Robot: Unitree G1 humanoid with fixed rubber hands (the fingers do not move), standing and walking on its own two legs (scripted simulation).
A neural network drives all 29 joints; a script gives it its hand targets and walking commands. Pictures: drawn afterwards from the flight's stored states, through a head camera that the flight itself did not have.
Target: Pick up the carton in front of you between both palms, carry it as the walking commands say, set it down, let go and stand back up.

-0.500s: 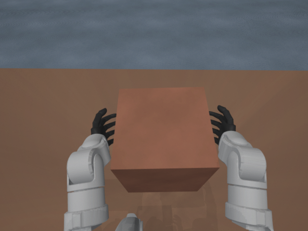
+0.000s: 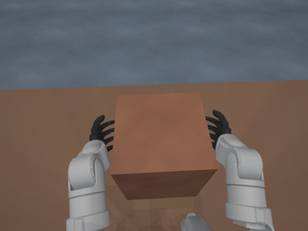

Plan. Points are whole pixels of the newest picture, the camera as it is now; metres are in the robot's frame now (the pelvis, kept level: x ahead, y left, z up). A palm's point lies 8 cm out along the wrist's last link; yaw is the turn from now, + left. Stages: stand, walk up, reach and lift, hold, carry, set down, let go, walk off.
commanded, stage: carry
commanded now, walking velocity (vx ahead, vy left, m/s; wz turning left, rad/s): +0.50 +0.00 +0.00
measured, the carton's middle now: (160, 150) +0.34 -0.02 +0.00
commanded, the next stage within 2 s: none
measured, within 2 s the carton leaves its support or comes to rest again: neither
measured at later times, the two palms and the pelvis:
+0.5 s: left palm (111, 75) +0.62 +0.13 +0.06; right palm (194, 67) +0.64 -0.17 +0.05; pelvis +0.31 -0.05 -0.03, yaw +2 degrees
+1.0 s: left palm (116, 41) +0.94 +0.13 +0.01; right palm (179, 40) +0.92 -0.17 +0.01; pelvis +0.61 +0.00 -0.06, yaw +0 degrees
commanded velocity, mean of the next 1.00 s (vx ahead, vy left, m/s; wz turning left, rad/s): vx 0.50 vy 0.00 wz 0.00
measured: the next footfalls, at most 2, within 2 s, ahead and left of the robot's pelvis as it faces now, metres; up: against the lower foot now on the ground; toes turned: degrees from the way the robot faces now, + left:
right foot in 0.26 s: +0.34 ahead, -0.09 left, -0.03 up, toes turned -1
left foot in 0.80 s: +0.68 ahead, +0.04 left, -0.05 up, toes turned +4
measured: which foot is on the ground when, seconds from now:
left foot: down 0.00-0.26, up 0.28-0.78, down 0.80-1.00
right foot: up 0.00-0.24, down 0.26-0.82, up 0.84-1.00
